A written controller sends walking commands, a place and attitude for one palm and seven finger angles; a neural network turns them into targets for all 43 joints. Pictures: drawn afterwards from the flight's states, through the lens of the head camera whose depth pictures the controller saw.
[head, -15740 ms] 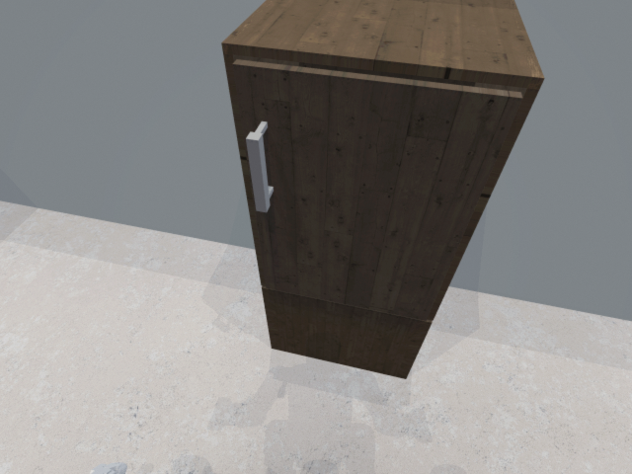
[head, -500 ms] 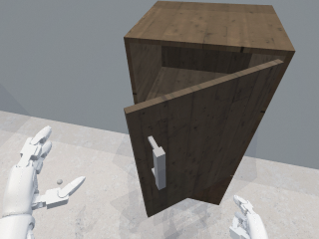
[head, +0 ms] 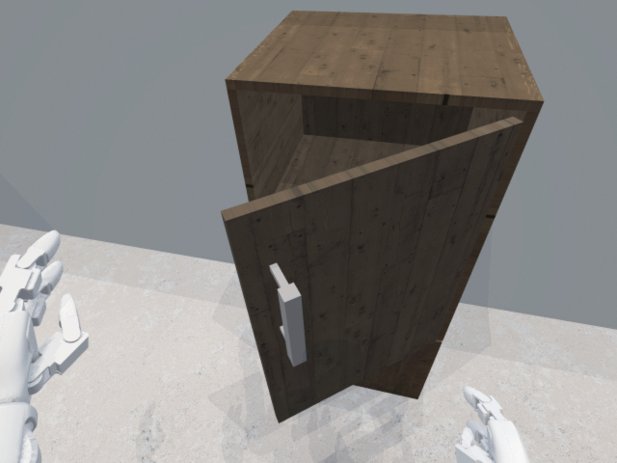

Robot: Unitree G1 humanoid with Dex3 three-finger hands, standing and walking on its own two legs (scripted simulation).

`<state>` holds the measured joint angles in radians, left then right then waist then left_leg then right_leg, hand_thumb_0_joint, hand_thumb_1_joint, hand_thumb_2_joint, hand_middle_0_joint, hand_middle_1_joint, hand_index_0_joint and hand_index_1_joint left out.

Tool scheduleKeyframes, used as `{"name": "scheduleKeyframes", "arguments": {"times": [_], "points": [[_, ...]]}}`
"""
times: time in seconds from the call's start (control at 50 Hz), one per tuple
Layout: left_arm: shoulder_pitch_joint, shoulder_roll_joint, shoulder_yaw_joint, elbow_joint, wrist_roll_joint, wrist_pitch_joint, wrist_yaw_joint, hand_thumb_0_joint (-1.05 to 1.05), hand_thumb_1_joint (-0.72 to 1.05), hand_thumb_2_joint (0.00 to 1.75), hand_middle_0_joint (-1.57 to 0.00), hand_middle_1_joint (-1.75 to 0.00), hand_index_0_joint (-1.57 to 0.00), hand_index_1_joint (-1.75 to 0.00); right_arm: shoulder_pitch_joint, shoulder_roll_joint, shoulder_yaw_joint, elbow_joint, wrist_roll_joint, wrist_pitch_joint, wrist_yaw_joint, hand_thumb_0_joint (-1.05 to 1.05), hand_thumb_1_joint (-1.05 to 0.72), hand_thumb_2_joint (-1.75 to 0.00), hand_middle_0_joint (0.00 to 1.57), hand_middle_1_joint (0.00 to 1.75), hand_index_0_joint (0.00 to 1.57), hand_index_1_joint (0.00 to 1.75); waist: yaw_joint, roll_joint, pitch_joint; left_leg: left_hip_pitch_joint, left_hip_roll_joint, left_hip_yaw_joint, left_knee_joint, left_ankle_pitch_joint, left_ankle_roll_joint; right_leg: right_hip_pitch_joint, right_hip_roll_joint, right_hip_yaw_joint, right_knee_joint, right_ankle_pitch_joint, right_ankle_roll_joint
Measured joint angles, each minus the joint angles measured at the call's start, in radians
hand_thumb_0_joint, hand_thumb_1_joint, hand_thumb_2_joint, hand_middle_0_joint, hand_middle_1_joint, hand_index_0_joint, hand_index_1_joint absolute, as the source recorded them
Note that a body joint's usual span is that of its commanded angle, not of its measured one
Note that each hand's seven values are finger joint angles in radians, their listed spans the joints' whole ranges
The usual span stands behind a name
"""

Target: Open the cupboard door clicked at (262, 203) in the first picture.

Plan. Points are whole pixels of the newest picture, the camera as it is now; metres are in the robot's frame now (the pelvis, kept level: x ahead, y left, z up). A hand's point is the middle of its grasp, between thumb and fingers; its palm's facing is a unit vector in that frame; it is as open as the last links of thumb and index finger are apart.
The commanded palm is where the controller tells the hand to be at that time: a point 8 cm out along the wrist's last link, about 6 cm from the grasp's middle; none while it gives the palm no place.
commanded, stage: draw the hand back to the body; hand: left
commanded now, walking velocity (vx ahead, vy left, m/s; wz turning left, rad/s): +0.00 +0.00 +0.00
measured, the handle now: (287, 316) +0.29 +0.07 +0.05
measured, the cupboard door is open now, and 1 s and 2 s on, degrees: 40 40 40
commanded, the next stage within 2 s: step back with the hand held close in 0.12 s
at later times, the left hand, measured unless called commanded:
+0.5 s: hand (74, 353) +0.17 +0.26 +0.15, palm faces +0.37 -0.80 -0.47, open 7.4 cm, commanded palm +0.11 +0.30 +0.17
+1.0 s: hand (6, 413) +0.11 +0.28 +0.15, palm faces +0.43 -0.79 -0.44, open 7.4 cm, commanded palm +0.05 +0.33 +0.17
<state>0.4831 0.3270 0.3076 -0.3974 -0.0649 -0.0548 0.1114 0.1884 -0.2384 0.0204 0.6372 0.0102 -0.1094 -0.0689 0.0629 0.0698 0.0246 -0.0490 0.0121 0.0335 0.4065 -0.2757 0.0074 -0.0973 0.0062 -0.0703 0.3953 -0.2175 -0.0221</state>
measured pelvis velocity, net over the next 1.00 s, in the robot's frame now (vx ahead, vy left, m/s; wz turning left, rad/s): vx -0.10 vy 0.03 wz -0.01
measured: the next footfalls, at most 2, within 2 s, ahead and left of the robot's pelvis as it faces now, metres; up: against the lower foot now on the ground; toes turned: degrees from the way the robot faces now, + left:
right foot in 1.26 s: -0.13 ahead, -0.10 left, +0.00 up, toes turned +2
left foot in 1.52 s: -0.11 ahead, +0.12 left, +0.00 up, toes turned -1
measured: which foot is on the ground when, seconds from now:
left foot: down 0.00-1.00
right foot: down 0.00-1.00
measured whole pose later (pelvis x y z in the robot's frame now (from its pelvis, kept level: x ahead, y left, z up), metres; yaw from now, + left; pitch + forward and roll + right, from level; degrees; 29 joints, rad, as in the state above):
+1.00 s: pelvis -0.10 +0.03 -0.02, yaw +0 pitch -1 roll -1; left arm 0.52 0.38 0.41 -0.52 -0.02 -0.19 0.16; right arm 0.22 -0.22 0.01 0.57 0.01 -0.07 -0.08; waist 0.00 -0.01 0.04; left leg -0.40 -0.01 0.05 0.68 -0.30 0.05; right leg -0.42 -0.03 -0.05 0.58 -0.15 0.00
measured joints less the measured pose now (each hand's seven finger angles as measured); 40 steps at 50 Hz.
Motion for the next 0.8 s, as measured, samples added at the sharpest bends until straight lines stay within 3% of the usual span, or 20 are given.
{"name": "scheduleKeyframes", "arguments": {"times": [0.28, 0.38, 0.5, 0.66, 0.8], "points": [[-0.028, 0.004, 0.011, 0.031, 0.001, -0.029, -0.001, 0.02, 0.89, 0.90, -0.21, -0.30, -0.21, -0.30, 0.002, 0.006, 0.002, 0.009, 0.007, -0.016, -0.005, 0.01, -0.91, -0.90, 0.20, 0.30, 0.20, 0.30, -0.001, 0.011, 0.012, -0.005, 0.010, -0.006, 0.005, 0.016, -0.008, 0.003, 0.010, -0.006, -0.009, 0.021, -0.011], [-0.024, 0.027, 0.073, 0.040, 0.007, -0.087, -0.001, 0.02, 0.89, 0.90, -0.21, -0.30, -0.21, -0.30, -0.012, 0.003, 0.005, -0.019, 0.003, 0.019, 0.006, 0.01, -0.91, -0.90, 0.20, 0.30, 0.21, 0.30, -0.031, 0.007, -0.005, -0.084, 0.018, -0.010, 0.037, 0.019, -0.006, -0.057, 0.018, -0.011, -0.020, 0.046, -0.011], [0.052, 0.036, 0.045, -0.009, 0.016, -0.088, 0.000, 0.02, 0.89, 0.90, -0.21, -0.30, -0.20, -0.30, -0.014, -0.015, -0.020, -0.044, 0.004, 0.056, -0.005, 0.01, -0.91, -0.90, 0.20, 0.30, 0.21, 0.30, -0.054, -0.014, -0.005, -0.134, 0.001, 0.013, 0.040, 0.034, 0.007, -0.125, -0.001, 0.012, 0.010, 0.056, 0.004], [0.074, 0.087, 0.080, -0.067, 0.022, -0.092, 0.022, 0.02, 0.89, 0.90, -0.21, -0.30, -0.21, -0.30, -0.006, -0.006, -0.033, -0.070, 0.010, 0.078, -0.020, 0.01, -0.91, -0.90, 0.20, 0.30, 0.20, 0.30, -0.063, -0.066, 0.011, -0.194, -0.021, 0.031, 0.081, 0.044, 0.025, -0.201, -0.025, 0.030, 0.078, 0.058, 0.019], [0.066, 0.083, 0.104, -0.100, 0.038, -0.112, 0.036, 0.02, 0.89, 0.90, -0.21, -0.30, -0.21, -0.30, 0.009, 0.007, -0.021, -0.091, 0.009, 0.060, -0.016, 0.01, -0.91, -0.90, 0.20, 0.30, 0.20, 0.30, -0.063, -0.079, 0.011, -0.262, -0.029, 0.033, 0.163, 0.033, 0.039, -0.264, -0.037, 0.032, 0.152, 0.051, 0.026]]}}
